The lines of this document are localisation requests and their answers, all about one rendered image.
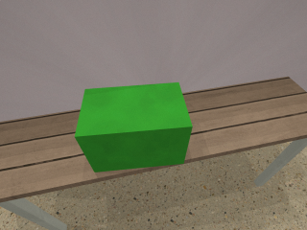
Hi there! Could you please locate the table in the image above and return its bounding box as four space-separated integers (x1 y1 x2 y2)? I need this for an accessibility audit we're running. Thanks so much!
0 77 307 230

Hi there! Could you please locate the carton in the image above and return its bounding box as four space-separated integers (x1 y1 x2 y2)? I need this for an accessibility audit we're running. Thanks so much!
74 82 193 173

